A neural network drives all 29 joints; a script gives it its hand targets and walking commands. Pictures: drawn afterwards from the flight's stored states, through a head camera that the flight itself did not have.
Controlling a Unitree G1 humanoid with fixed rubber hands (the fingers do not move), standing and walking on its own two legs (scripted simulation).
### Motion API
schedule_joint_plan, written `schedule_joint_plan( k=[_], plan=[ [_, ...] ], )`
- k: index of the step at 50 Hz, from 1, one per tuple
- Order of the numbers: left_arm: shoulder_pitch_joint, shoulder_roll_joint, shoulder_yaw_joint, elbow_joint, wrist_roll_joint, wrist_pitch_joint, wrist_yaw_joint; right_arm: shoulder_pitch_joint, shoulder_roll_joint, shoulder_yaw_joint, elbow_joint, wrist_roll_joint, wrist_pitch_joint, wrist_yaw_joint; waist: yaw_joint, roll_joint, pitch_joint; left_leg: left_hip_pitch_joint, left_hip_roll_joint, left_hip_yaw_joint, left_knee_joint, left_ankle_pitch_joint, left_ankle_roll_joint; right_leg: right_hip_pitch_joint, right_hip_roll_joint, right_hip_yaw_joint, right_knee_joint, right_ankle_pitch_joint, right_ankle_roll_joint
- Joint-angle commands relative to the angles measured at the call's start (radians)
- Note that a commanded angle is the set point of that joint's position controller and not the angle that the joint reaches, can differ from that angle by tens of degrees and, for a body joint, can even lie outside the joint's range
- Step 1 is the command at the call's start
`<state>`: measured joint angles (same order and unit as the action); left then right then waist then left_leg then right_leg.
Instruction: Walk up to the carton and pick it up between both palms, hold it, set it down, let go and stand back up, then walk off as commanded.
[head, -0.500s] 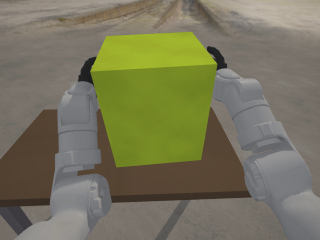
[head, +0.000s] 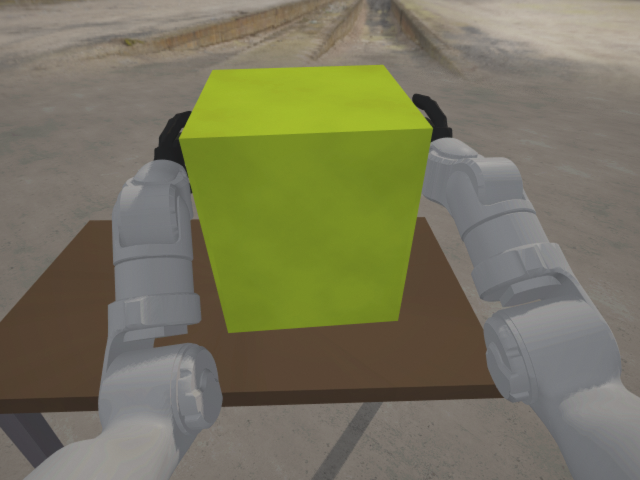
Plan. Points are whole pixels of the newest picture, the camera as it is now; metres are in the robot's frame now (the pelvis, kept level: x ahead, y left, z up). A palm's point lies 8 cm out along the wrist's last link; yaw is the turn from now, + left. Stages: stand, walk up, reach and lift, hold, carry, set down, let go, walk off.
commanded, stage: hold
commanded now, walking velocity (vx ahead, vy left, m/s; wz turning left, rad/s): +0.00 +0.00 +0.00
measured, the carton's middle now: (306, 197) +0.37 +0.01 +0.26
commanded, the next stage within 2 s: none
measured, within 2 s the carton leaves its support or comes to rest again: neither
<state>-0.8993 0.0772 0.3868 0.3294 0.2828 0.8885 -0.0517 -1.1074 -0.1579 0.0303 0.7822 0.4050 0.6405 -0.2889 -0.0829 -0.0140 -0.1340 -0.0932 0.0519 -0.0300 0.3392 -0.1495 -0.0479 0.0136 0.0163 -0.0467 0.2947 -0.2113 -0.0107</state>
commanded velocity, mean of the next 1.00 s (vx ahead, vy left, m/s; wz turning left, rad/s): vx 0.00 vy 0.00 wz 0.00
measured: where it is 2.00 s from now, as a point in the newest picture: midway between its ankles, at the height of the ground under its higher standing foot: outside the picture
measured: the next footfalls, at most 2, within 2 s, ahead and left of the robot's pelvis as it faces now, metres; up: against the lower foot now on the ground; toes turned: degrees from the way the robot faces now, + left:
none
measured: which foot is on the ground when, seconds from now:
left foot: down 0.00-1.00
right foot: down 0.00-1.00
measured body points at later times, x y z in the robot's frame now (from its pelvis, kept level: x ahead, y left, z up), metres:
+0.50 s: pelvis +0.00 +0.00 +0.00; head -0.10 +0.01 +0.44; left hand +0.38 +0.16 +0.29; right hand +0.38 -0.14 +0.31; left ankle +0.03 +0.15 -0.75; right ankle -0.02 -0.11 -0.75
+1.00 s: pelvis +0.00 +0.00 +0.00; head -0.09 +0.02 +0.44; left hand +0.38 +0.17 +0.29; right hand +0.38 -0.14 +0.31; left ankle +0.03 +0.15 -0.75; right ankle -0.02 -0.11 -0.75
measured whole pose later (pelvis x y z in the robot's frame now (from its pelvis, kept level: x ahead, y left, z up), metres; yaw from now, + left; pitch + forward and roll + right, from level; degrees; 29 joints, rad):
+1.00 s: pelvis +0.00 +0.00 +0.00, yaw +0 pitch -5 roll -1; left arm -0.87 0.07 0.37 0.29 0.26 0.88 -0.03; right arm -1.10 -0.17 0.05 0.76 0.43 0.64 -0.29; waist -0.10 -0.02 -0.14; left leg -0.10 0.05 -0.03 0.35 -0.16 -0.05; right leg 0.02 0.02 -0.05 0.29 -0.21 -0.01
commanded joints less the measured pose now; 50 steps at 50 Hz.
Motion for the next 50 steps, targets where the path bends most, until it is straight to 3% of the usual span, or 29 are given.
schedule_joint_plan(
  k=[1,3,8,9,11,12,14,15,16,17,19,20,23,25,26,27,28,29,31,33,34,35,37,38,39,41,46,48,50],
  plan=[
    [-0.808,-0.529,-0.423,-0.157,-0.209,-0.083,-0.148,-0.729,0.601,0.185,-0.362,0.147,-0.032,0.131,-0.025,0.076,-0.364,0.149,-0.104,0.038,0.007,0.275,-0.017,0.008,0.067,0.015,-0.03,0.306,0.076],
    [-0.766,-0.549,-0.447,-0.186,-0.223,-0.073,-0.146,-0.656,0.572,0.172,-0.344,0.143,-0.028,0.128,-0.051,0.096,-0.394,0.182,-0.097,0.031,0.021,0.313,-0.023,0.015,0.07,0.025,-0.022,0.378,0.07],
    [-0.773,-0.506,-0.351,-0.09,-0.179,-0.07,-0.152,-0.703,0.587,0.161,-0.281,0.119,-0.016,0.141,-0.005,0.024,-0.243,0.093,-0.101,0.038,-0.019,0.176,0.007,-0.017,0.06,0.025,-0.045,0.199,0.072],
    [-0.8,-0.511,-0.361,-0.136,-0.173,-0.077,-0.153,-0.666,0.584,0.149,-0.245,0.131,-0.009,0.144,-0.017,0.067,-0.242,0.079,-0.097,0.035,-0.031,0.158,-0.009,-0.024,0.067,0.024,-0.035,0.173,0.06],
    [-0.802,-0.505,-0.367,-0.165,-0.17,-0.079,-0.149,-0.659,0.594,0.154,-0.243,0.142,-0.015,0.151,0.009,0.086,-0.286,0.108,-0.091,0.04,-0.016,0.214,-0.012,-0.009,0.068,0.033,-0.027,0.222,0.056],
    [-0.789,-0.496,-0.349,-0.111,-0.167,-0.077,-0.149,-0.708,0.602,0.161,-0.256,0.145,-0.016,0.151,0.028,0.04,-0.259,0.093,-0.095,0.044,-0.02,0.192,0.0,-0.008,0.077,0.027,-0.032,0.185,0.062],
    [-0.83,-0.537,-0.429,-0.179,-0.219,-0.083,-0.139,-0.744,0.616,0.19,-0.343,0.159,-0.035,0.145,-0.009,0.078,-0.386,0.143,-0.1,0.036,0.006,0.279,-0.013,0.013,0.08,0.016,-0.02,0.296,0.071],
    [-0.861,-0.524,-0.424,-0.181,-0.222,-0.09,-0.129,-0.721,0.606,0.168,-0.294,0.145,-0.028,0.147,-0.016,0.085,-0.349,0.128,-0.097,0.039,-0.002,0.238,-0.017,-0.009,0.075,0.019,-0.025,0.26,0.066],
    [-0.854,-0.523,-0.402,-0.177,-0.228,-0.092,-0.119,-0.72,0.622,0.177,-0.314,0.149,-0.031,0.149,-0.02,0.056,-0.389,0.152,-0.099,0.037,0.001,0.26,-0.007,-0.003,0.078,0.016,-0.021,0.282,0.074],
    [-0.808,-0.487,-0.362,-0.121,-0.184,-0.084,-0.122,-0.711,0.622,0.177,-0.27,0.148,-0.019,0.148,0.017,0.048,-0.298,0.128,-0.101,0.03,0.01,0.24,0.01,-0.029,0.065,0.032,-0.038,0.261,0.071],
    [-0.762,-0.484,-0.339,-0.097,-0.166,-0.076,-0.137,-0.669,0.599,0.165,-0.252,0.142,-0.019,0.149,0.026,0.047,-0.283,0.119,-0.101,0.035,-0.008,0.22,0.005,-0.027,0.067,0.022,-0.042,0.224,0.069],
    [-0.759,-0.483,-0.341,-0.099,-0.163,-0.074,-0.145,-0.634,0.574,0.144,-0.219,0.127,-0.007,0.148,-0.005,0.044,-0.246,0.114,-0.097,0.037,-0.025,0.196,-0.004,-0.022,0.065,0.025,-0.046,0.219,0.064],
    [-0.791,-0.478,-0.336,-0.04,-0.184,-0.084,-0.152,-0.699,0.586,0.14,-0.228,0.121,-0.015,0.144,0.004,0.014,-0.25,0.096,-0.096,0.032,-0.016,0.153,0.015,-0.056,0.059,0.037,-0.055,0.182,0.06],
    [-0.812,-0.476,-0.33,-0.063,-0.17,-0.081,-0.162,-0.664,0.572,0.111,-0.175,0.102,-0.009,0.153,-0.002,0.041,-0.223,0.077,-0.099,0.042,-0.031,0.116,0.005,-0.063,0.058,0.027,-0.05,0.134,0.061],
    [-0.859,-0.487,-0.342,-0.087,-0.205,-0.093,-0.152,-0.744,0.615,0.141,-0.254,0.123,-0.027,0.156,0.021,0.021,-0.303,0.085,-0.097,0.042,-0.021,0.15,0.014,-0.027,0.058,0.031,-0.04,0.171,0.064],
    [-0.865,-0.508,-0.375,-0.107,-0.225,-0.101,-0.141,-0.715,0.612,0.135,-0.256,0.135,-0.022,0.152,-0.015,0.05,-0.314,0.085,-0.1,0.034,-0.015,0.175,0.001,-0.025,0.064,0.031,-0.035,0.218,0.061],
    [-0.858,-0.511,-0.383,-0.119,-0.238,-0.108,-0.137,-0.747,0.638,0.162,-0.286,0.146,-0.037,0.15,0.003,0.036,-0.356,0.101,-0.104,0.038,0.006,0.23,0.005,0.002,0.066,0.029,-0.023,0.269,0.073],
    [-0.899,-0.5,-0.382,-0.157,-0.232,-0.111,-0.128,-0.732,0.631,0.154,-0.271,0.134,-0.031,0.147,-0.009,0.064,-0.38,0.113,-0.117,0.043,-0.004,0.211,0.004,-0.002,0.063,0.019,-0.03,0.244,0.087],
    [-0.856,-0.477,-0.344,-0.091,-0.205,-0.104,-0.118,-0.764,0.64,0.179,-0.295,0.146,-0.033,0.143,0.02,0.035,-0.349,0.119,-0.109,0.04,0.008,0.205,0.023,-0.023,0.062,0.027,-0.036,0.25,0.082],
    [-0.792,-0.496,-0.352,-0.066,-0.19,-0.095,-0.131,-0.709,0.613,0.158,-0.283,0.124,-0.032,0.135,-0.015,0.038,-0.312,0.117,-0.106,0.036,-0.003,0.199,0.012,-0.018,0.06,0.022,-0.041,0.26,0.082],
    [-0.783,-0.487,-0.335,-0.091,-0.181,-0.094,-0.138,-0.686,0.626,0.162,-0.276,0.128,-0.025,0.136,0.011,0.019,-0.306,0.109,-0.11,0.037,0.0,0.202,0.018,-0.012,0.058,0.033,-0.038,0.26,0.083],
    [-0.769,-0.526,-0.373,-0.094,-0.191,-0.091,-0.144,-0.672,0.583,0.148,-0.258,0.13,-0.022,0.137,-0.017,0.05,-0.327,0.128,-0.095,0.025,-0.003,0.221,-0.006,-0.015,0.068,0.03,-0.037,0.258,0.064],
    [-0.748,-0.492,-0.327,-0.026,-0.16,-0.08,-0.15,-0.665,0.566,0.122,-0.215,0.11,-0.012,0.137,-0.005,0.029,-0.256,0.096,-0.091,0.029,-0.023,0.156,0.003,-0.037,0.066,0.034,-0.046,0.195,0.062],
    [-0.779,-0.506,-0.362,-0.089,-0.173,-0.082,-0.155,-0.647,0.57,0.134,-0.221,0.132,-0.01,0.138,-0.019,0.054,-0.264,0.098,-0.092,0.033,-0.021,0.178,-0.015,-0.017,0.068,0.025,-0.032,0.231,0.06],
    [-0.798,-0.499,-0.369,-0.136,-0.188,-0.088,-0.153,-0.669,0.596,0.16,-0.264,0.152,-0.017,0.136,0.001,0.039,-0.34,0.122,-0.098,0.031,-0.005,0.249,-0.005,0.023,0.065,0.032,-0.02,0.308,0.072],
    [-0.769,-0.511,-0.389,-0.144,-0.194,-0.083,-0.154,-0.674,0.572,0.174,-0.305,0.163,-0.018,0.127,-0.03,0.078,-0.336,0.14,-0.103,0.03,0.009,0.303,-0.019,0.028,0.065,0.03,-0.02,0.389,0.074],
    [-0.806,-0.527,-0.409,-0.221,-0.198,-0.088,-0.137,-0.674,0.606,0.201,-0.34,0.172,-0.021,0.134,-0.005,0.082,-0.344,0.151,-0.099,0.032,0.013,0.304,-0.023,0.012,0.075,0.017,-0.025,0.303,0.067],
    [-0.774,-0.547,-0.42,-0.17,-0.201,-0.078,-0.128,-0.651,0.574,0.171,-0.318,0.15,-0.023,0.134,-0.047,0.088,-0.307,0.167,-0.096,0.03,0.009,0.274,-0.023,-0.024,0.07,0.013,-0.033,0.296,0.072],
    [-0.757,-0.503,-0.38,-0.214,-0.184,-0.076,-0.139,-0.605,0.611,0.191,-0.3,0.157,-0.008,0.135,0.007,0.053,-0.296,0.148,-0.098,0.033,0.004,0.267,-0.012,0.001,0.071,0.024,-0.036,0.278,0.071]
  ],
)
